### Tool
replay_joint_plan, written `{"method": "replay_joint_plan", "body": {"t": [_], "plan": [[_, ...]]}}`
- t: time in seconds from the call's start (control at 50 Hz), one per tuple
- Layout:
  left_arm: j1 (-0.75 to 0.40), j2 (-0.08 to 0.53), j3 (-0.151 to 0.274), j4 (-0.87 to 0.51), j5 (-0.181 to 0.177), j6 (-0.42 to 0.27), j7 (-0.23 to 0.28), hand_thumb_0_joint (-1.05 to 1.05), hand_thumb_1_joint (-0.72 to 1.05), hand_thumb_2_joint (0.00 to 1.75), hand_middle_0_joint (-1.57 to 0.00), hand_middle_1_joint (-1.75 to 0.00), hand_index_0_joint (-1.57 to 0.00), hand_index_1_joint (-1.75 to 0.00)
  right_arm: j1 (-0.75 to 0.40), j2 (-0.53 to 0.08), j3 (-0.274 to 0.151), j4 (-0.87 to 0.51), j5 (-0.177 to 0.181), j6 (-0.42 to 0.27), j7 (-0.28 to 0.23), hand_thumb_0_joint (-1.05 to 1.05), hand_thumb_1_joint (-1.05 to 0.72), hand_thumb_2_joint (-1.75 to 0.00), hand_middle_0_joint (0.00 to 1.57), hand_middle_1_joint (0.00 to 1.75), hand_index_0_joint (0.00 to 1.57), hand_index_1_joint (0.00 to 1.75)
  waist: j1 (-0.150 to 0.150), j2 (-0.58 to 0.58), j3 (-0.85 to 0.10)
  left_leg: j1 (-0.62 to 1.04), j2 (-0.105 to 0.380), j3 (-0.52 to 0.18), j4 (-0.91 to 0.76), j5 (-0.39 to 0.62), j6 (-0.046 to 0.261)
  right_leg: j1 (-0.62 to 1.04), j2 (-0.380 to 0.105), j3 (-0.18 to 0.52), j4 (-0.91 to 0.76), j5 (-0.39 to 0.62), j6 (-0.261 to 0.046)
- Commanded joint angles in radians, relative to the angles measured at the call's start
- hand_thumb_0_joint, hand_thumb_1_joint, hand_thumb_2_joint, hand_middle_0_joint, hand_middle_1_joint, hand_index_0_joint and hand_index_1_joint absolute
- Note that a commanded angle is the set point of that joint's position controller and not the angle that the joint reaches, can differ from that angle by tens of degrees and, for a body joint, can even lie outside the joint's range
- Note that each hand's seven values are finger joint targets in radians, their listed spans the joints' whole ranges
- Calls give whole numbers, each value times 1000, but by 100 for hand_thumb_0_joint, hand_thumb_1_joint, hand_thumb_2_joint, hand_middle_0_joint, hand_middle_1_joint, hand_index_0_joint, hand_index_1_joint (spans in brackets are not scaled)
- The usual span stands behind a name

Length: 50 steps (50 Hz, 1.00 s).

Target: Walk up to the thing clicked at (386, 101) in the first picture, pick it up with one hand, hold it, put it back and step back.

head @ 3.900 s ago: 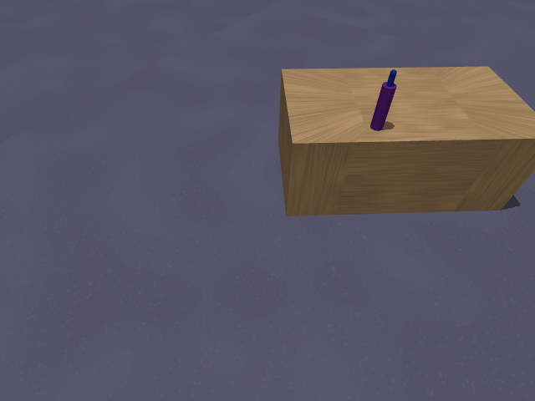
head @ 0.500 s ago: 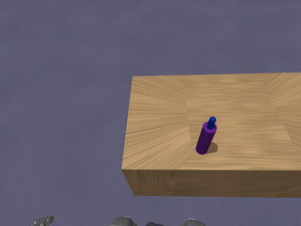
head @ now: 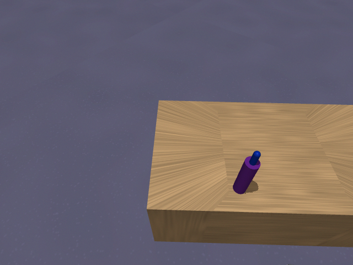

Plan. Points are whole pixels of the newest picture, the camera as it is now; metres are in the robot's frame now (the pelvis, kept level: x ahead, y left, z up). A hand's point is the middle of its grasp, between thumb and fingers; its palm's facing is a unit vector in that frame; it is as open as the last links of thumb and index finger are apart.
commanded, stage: walk up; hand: right
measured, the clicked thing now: (247, 172) +0.45 -0.23 -0.19
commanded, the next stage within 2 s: stand in 0.86 s
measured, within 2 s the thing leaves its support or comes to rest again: neither
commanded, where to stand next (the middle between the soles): +0.06 +0.00 m, yaw -2 degrees
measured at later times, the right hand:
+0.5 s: hand out of the picture +0.08 -0.26 -0.14, palm faces +0.02 +0.94 -0.35, open 7.4 cm
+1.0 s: hand out of the picture +0.09 -0.25 -0.14, palm faces +0.03 +0.95 -0.33, open 7.4 cm
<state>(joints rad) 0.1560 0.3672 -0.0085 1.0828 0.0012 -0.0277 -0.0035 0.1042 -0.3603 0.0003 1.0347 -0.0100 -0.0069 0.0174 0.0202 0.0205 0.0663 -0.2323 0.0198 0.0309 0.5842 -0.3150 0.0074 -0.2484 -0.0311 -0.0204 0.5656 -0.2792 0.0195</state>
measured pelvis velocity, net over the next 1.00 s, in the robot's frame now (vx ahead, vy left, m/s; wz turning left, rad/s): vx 0.01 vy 0.00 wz -0.03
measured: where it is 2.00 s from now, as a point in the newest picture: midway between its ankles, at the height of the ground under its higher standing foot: outside the picture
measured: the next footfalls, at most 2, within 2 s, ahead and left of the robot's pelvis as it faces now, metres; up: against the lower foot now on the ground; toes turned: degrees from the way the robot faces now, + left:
none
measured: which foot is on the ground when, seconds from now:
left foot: down 0.00-1.00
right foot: down 0.00-1.00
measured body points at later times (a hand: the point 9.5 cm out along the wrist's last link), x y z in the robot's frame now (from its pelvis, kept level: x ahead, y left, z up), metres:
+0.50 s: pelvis +0.01 +0.00 +0.02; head +0.01 +0.00 +0.47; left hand +0.11 +0.29 -0.11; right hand +0.08 -0.31 -0.11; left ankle +0.00 +0.12 -0.73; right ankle +0.02 -0.13 -0.73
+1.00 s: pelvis +0.01 +0.00 +0.02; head +0.02 -0.01 +0.47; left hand +0.12 +0.29 -0.11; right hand +0.08 -0.30 -0.12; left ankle +0.00 +0.12 -0.73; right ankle +0.02 -0.13 -0.73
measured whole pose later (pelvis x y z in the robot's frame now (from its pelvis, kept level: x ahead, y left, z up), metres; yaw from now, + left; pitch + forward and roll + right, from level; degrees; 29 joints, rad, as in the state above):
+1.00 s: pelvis +0.01 +0.00 +0.02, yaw -2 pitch -2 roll +0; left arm 0.07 0.34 0.00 1.15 0.01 -0.02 0.00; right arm 0.08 -0.35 -0.01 1.14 -0.01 -0.01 0.01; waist -0.02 0.01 0.06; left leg -0.07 0.02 0.07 0.32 -0.20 0.00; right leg -0.12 -0.02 0.01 0.34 -0.18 0.02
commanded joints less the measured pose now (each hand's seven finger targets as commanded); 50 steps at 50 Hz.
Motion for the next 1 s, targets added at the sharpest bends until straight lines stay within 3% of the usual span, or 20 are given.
{"method": "replay_joint_plan", "body": {"t": [0.0, 0.22, 0.3, 0.4, 0.56, 0.7, 0.82, 0.84, 0.88, 0.98], "plan": [[-78, 229, 47, -46, -4, -26, 13, 0, 90, 90, -20, -30, -20, -30, -47, -237, -57, -39, 8, -29, -21, 0, -90, -90, 20, 30, 20, 30, -23, -37, -94, 42, 108, -105, -172, 172, 52, 52, -91, 108, -118, 235, -59], [-124, 205, 40, -2, -1, -20, 12, 0, 90, 90, -20, -30, -20, -30, -92, -208, -51, 31, 7, -26, -16, 0, -90, -90, 20, 30, 20, 30, -14, -37, -105, 114, 108, -77, -267, 200, 26, 107, -98, 112, -216, 240, -43], [-134, 205, 41, 5, 6, -15, 11, 0, 90, 90, -20, -30, -20, -30, -97, -210, -54, 42, -1, -26, -17, 0, -90, -90, 20, 30, 20, 30, -17, -27, -84, 101, 103, -66, -297, 144, 21, 111, -96, 113, -240, 216, -39], [-140, 203, 46, 8, 8, -16, 11, 0, 90, 90, -20, -30, -20, -30, -86, -206, -51, 50, 0, -29, -16, 0, -90, -90, 20, 30, 20, 30, -17, -29, -108, 121, 108, -57, -301, 181, 20, 136, -98, 113, -245, 251, -36], [-147, 197, 47, 13, 6, -8, 11, 0, 90, 90, -20, -30, -20, -30, -75, -207, -53, 54, -3, -28, -18, 0, -90, -90, 20, 30, 20, 30, -17, -12, -71, 105, 108, -57, -324, 131, 17, 116, -84, 112, -249, 203, -33], [-133, 190, 49, 14, 6, -6, 12, 0, 90, 90, -20, -30, -20, -30, -59, -210, -59, 54, -1, -29, -21, 0, -90, -90, 20, 30, 20, 30, -19, -18, -107, 146, 117, -46, -311, 219, 21, 141, -84, 103, -234, 275, -33], [-147, 190, 48, 6, 10, -8, 16, 0, 90, 90, -20, -30, -20, -30, -53, -204, -61, 47, -2, -21, -21, 0, -90, -90, 20, 30, 20, 30, -29, -46, -101, 163, 110, -33, -297, 231, 20, 124, -91, 116, -244, 314, -31], [-146, 196, 48, 4, 5, -8, 18, 0, 90, 90, -20, -30, -20, -30, -72, -196, -54, 41, 1, -22, -23, 0, -90, -90, 20, 30, 20, 30, -31, -60, -90, 164, 133, -70, -303, 345, 13, 124, -99, 111, -240, 377, -30], [-127, 185, 48, 7, 3, -4, 19, 0, 90, 90, -20, -30, -20, -30, -54, -212, -58, 45, 4, -24, -26, 0, -90, -90, 20, 30, 20, 30, -29, -30, -116, 183, 133, -58, -293, 445, 9, 152, -97, 106, -231, 430, -31], [-125, 188, 47, 4, 4, -3, 18, 0, 90, 90, -20, -30, -20, -30, -69, -199, -52, 45, 3, -23, -26, 0, -90, -90, 20, 30, 20, 30, -31, -26, -125, 201, 131, -59, -306, 373, 6, 149, -99, 102, -261, 370, -26]]}}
